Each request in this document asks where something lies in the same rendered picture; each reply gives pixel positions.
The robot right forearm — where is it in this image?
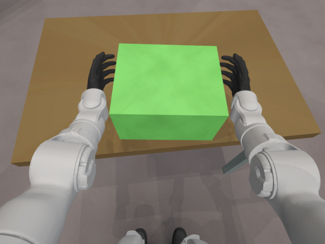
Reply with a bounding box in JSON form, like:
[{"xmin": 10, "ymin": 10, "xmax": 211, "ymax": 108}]
[{"xmin": 230, "ymin": 90, "xmax": 320, "ymax": 189}]

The robot right foot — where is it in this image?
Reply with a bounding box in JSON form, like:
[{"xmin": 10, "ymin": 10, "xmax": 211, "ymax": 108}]
[{"xmin": 172, "ymin": 227, "xmax": 186, "ymax": 244}]

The robot left foot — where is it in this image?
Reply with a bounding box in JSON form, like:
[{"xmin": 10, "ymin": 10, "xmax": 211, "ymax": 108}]
[{"xmin": 135, "ymin": 228, "xmax": 147, "ymax": 244}]

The table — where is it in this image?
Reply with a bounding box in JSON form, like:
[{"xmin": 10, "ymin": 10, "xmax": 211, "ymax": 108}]
[{"xmin": 11, "ymin": 10, "xmax": 321, "ymax": 174}]

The robot foot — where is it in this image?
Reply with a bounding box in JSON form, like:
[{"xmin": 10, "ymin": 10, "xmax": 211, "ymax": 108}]
[
  {"xmin": 172, "ymin": 227, "xmax": 186, "ymax": 244},
  {"xmin": 135, "ymin": 228, "xmax": 147, "ymax": 244}
]

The robot left forearm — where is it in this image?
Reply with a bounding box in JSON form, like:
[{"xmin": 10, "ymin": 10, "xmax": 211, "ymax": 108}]
[{"xmin": 29, "ymin": 88, "xmax": 109, "ymax": 183}]

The carton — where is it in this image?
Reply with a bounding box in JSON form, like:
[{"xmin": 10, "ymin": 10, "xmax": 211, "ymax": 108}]
[{"xmin": 109, "ymin": 43, "xmax": 229, "ymax": 140}]

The robot left upper arm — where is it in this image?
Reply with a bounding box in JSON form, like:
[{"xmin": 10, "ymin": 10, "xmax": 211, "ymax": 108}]
[{"xmin": 0, "ymin": 140, "xmax": 96, "ymax": 244}]

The right robot hand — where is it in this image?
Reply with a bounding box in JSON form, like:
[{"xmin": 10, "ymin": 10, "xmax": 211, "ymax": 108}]
[{"xmin": 220, "ymin": 53, "xmax": 251, "ymax": 97}]

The robot right upper arm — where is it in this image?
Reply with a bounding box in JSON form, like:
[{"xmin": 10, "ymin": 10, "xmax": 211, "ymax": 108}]
[{"xmin": 249, "ymin": 150, "xmax": 325, "ymax": 244}]

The left robot hand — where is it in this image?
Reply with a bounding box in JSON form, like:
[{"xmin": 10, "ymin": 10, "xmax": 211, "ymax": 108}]
[{"xmin": 87, "ymin": 52, "xmax": 116, "ymax": 91}]

